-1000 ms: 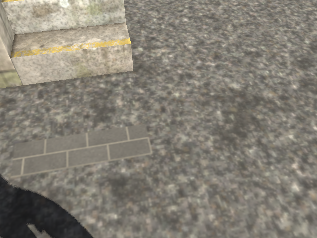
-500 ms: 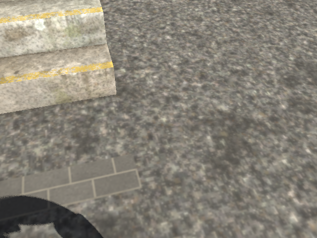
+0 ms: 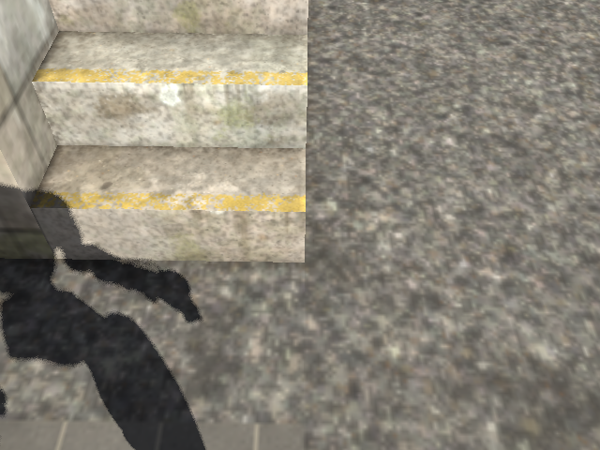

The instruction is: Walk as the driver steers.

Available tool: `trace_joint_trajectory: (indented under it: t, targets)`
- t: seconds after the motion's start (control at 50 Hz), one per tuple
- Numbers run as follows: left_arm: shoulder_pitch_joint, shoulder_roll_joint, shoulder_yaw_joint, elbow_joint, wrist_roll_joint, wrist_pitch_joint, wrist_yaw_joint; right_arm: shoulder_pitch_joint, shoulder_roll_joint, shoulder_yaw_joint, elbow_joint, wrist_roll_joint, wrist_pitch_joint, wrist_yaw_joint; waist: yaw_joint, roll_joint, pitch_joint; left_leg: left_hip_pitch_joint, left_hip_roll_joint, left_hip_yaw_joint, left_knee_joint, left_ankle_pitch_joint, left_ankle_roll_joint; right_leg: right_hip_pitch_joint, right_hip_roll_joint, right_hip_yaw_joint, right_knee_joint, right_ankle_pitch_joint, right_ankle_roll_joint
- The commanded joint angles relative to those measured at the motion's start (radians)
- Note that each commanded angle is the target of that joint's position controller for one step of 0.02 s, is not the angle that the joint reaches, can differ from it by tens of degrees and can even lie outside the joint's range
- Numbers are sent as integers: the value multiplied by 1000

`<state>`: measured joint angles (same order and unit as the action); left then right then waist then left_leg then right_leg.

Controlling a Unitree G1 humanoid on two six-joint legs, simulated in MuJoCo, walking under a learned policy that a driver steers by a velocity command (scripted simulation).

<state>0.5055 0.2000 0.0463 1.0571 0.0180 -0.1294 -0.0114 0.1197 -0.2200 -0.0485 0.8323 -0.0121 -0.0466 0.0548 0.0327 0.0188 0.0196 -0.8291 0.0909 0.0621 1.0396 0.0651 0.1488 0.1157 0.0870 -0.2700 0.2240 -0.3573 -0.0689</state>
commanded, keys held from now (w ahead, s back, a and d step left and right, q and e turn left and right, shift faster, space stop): w+q+shift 1.00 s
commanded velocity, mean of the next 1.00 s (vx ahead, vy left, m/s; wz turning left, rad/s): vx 0.90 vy -0.04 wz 0.93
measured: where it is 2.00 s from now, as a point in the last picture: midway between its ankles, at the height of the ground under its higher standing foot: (178, 238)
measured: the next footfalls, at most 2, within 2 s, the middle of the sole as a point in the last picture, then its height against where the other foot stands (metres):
left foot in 0.16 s outside the picture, level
right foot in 0.56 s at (334, 344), level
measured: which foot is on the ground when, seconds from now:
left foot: up 0.00-0.14, down 0.16-0.56, up 0.58-0.92, down 0.94-1.00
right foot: down 0.00-0.16, up 0.18-0.54, down 0.56-0.94, up 0.96-1.00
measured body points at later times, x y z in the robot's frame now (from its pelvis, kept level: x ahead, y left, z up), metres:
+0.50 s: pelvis +0.45 +0.02 +0.00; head +0.49 +0.04 +0.45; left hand +0.64 +0.30 -0.05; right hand +0.54 -0.26 -0.12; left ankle +0.29 +0.01 -0.73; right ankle +0.72 -0.08 -0.69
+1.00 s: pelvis +0.79 +0.16 -0.02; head +0.80 +0.22 +0.42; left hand +0.61 +0.37 -0.16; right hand +1.13 +0.18 -0.09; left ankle +0.83 +0.25 -0.73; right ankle +0.79 -0.04 -0.61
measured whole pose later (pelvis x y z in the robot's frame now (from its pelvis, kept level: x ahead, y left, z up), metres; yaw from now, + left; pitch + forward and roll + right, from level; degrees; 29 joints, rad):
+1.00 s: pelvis +0.79 +0.16 -0.02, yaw +55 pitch +1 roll -3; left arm 0.27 0.28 0.03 0.80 0.04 -0.06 0.00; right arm 0.06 -0.34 -0.04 0.62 -0.05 -0.04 0.01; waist 0.03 0.02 0.09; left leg -0.54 -0.10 0.04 0.72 -0.22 0.17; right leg -0.33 -0.02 -0.11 1.33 -0.43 0.02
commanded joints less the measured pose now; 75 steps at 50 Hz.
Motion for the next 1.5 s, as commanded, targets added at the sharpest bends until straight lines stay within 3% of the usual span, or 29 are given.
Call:
trace_joint_trajectory:
  t: [0.02,0.12,0.14,0.16,0.18,0.2,0.22,0.3,0.48,0.52,0.56,0.58,0.6,0.62,0.66,0.84,0.92,0.96,0.98,1.0,1.06,1.16,1.22,1.34,1.4,1.42,1.44,1.46,1.5]
  targets:
    - [-28,86,-7,-60,-6,-19,27,-105,3,20,-88,1,-12,13,-43,-38,158,169,-62,128,-212,71,22,-206,-232,-22,-111,931,95]
    - [-119,245,31,-121,3,20,91,270,-153,-32,7,-5,11,7,-273,-154,-94,665,-208,162,-316,-85,98,-101,-330,-13,484,1589,97]
    - [-209,263,43,-155,16,36,83,490,-206,-63,71,-3,15,-9,-378,-126,-166,884,-180,64,-380,-169,151,-230,-323,16,830,1429,75]
    - [-309,240,53,-182,9,40,57,482,-215,-93,80,41,26,-27,-398,77,-132,1016,-118,-65,-528,-205,195,-458,-102,24,1298,482,62]
    - [-262,59,1,-273,30,15,38,341,-268,-86,66,15,23,-26,-162,191,-66,1063,-17,-324,-372,74,244,-830,-51,151,1527,-130,62]
    - [-239,58,-13,-368,-6,-6,26,316,-293,-88,34,-13,26,-32,-138,177,-253,1211,147,-758,-616,-339,435,-1013,-45,351,1567,-139,85]
    - [-264,110,-15,-359,9,-29,18,297,-198,-73,27,-25,23,-46,-118,-19,-111,1059,182,-859,-824,-598,368,-1062,-108,376,1412,-70,62]
    - [-305,116,-24,-364,66,40,6,195,-162,-48,5,-3,-35,-64,26,-168,83,526,22,-576,-881,-444,240,-824,-224,356,1075,1,124]
    - [-584,130,-41,-511,3,38,-3,295,-245,-89,-6,18,-58,-29,-116,40,21,634,-92,-420,-758,176,80,-508,-118,273,311,428,99]
    - [-466,200,-15,-484,15,23,16,268,-282,-98,-15,7,-66,-33,-46,41,-88,732,-79,-444,-567,414,35,-335,-71,284,266,327,78]
    - [-80,301,30,-397,24,17,50,145,-270,-89,-54,0,-76,-29,179,32,-280,552,-136,-396,-109,320,-1,77,-171,341,327,152,52]
    - [58,363,44,-365,68,15,65,134,-80,-38,-106,12,-81,-33,177,-236,-365,270,-221,-298,217,-488,-2,308,-451,665,252,-154,34]
    - [-74,404,61,-378,78,12,46,255,-85,-17,-159,60,-73,-41,20,-517,-443,67,-224,-214,375,-546,-7,317,-605,1207,36,-294,-63]
    - [-216,264,43,-427,68,19,33,187,-168,-21,-106,27,-46,-51,27,-249,-282,34,-117,-194,387,-414,-4,157,-532,1052,10,-489,-67]
    - [-251,168,18,-397,52,27,23,81,-183,-24,-107,-5,-25,-25,21,-41,-118,94,-54,-156,286,-301,-36,-66,-432,692,20,-65,-36]
    - [-270,209,21,-284,9,-7,0,-91,-152,13,-239,-29,14,-6,-98,-145,-8,449,-77,50,-284,-154,-71,-316,-231,17,-11,865,10]
    - [-384,262,33,-332,-21,36,22,357,-205,-19,-135,-61,-2,-32,-313,-101,-236,834,-146,21,-402,-79,34,-318,-250,26,624,1133,26]
    - [-294,91,-13,-347,27,66,13,287,-376,-60,-139,-39,5,-58,-174,260,-100,1000,44,-347,-343,619,69,-911,-15,38,1425,-220,78]
    - [-142,128,-12,-413,43,58,12,245,-430,-86,-217,-25,22,-65,-116,271,-424,1184,201,-703,-553,449,248,-991,-46,306,1555,-149,76]
    - [-174,168,-16,-411,46,51,14,154,-404,-89,-263,-23,34,-75,-103,164,-377,1089,204,-779,-704,15,262,-1021,-83,342,1547,-57,95]
    - [-263,143,-28,-427,84,72,29,73,-260,-44,-225,15,4,-77,-22,-8,-95,659,63,-519,-696,235,193,-998,-126,290,1595,16,129]
    - [-516,14,-56,-571,73,92,93,287,-221,-30,-18,3,-43,-88,-71,65,-146,821,153,-517,-624,460,205,-1397,-103,379,2188,-347,50]
    - [-554,-11,-73,-580,37,100,91,302,-179,-6,52,-4,-38,-102,-28,-67,-87,864,166,-381,-678,396,131,-1491,-80,363,2119,-354,1]
    - [-608,-34,-106,-601,28,179,104,262,-222,21,74,32,-1,-137,-29,-54,-146,841,112,-95,-822,907,32,-1060,-89,179,1424,-358,3]
    - [-252,12,-71,-453,-4,195,81,102,-297,-9,2,27,0,-122,88,200,-381,885,153,38,-521,1739,69,-597,25,108,1237,-284,-23]
    - [-325,81,-30,-536,9,121,59,1,-345,-17,-31,31,47,-135,167,165,-440,933,122,-45,-343,1834,79,-591,8,233,947,-105,-2]
    - [-244,168,2,-470,12,85,44,-110,-287,-10,-124,-10,76,-151,190,-113,-406,638,-21,-88,-27,878,23,-430,-99,640,631,119,-129]
    - [-287,266,31,-488,84,86,82,-130,-210,-6,-175,-55,90,-126,130,-499,-410,270,-309,-233,392,-401,-56,-355,-279,1301,262,310,-320]
    - [-439,135,-14,-518,46,71,80,-41,-143,9,-177,-14,81,-63,-7,-205,-62,85,-281,-304,707,-599,-89,-669,-297,1193,260,190,-233]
